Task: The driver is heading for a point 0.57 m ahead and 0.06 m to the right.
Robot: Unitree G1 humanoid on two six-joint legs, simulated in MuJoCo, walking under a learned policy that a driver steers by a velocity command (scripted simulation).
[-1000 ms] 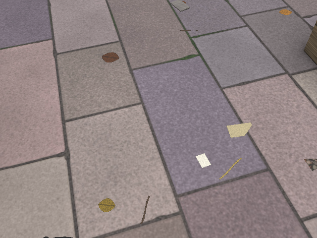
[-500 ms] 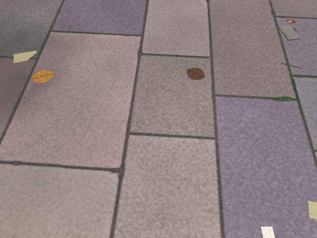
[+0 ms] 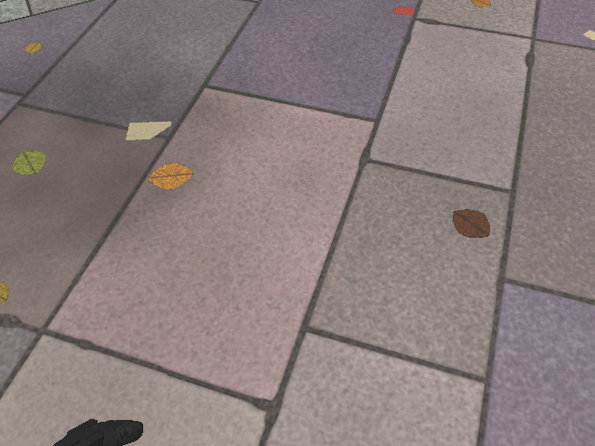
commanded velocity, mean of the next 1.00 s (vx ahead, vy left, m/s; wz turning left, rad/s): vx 0.03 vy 0.00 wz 0.11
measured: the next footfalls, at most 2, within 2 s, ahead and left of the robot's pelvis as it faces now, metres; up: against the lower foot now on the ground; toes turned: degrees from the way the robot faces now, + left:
left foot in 0.26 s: +0.08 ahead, +0.13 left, +0.00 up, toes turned +2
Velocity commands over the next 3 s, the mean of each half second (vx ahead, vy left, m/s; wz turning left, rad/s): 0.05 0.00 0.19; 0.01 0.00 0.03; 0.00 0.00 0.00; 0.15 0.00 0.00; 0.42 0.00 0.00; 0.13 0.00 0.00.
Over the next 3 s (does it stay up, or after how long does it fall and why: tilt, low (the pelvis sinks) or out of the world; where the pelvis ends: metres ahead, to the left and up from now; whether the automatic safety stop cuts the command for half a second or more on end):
stays up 0.54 0.02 0.01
